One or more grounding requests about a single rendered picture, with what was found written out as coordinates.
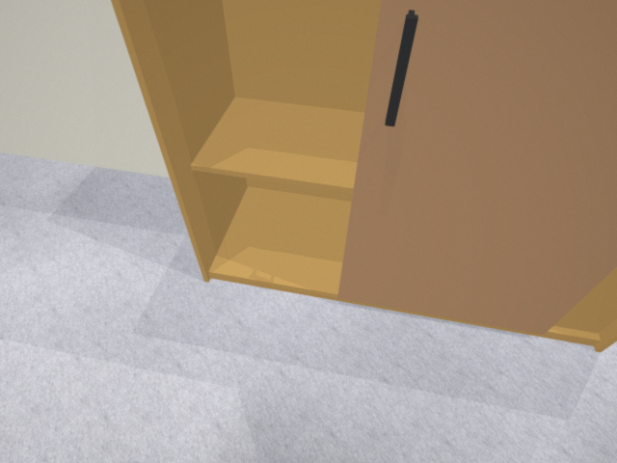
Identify wardrobe door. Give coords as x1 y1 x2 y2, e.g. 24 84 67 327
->
337 0 617 335
554 267 617 333

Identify handle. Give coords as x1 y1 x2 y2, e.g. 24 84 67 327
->
385 10 418 126

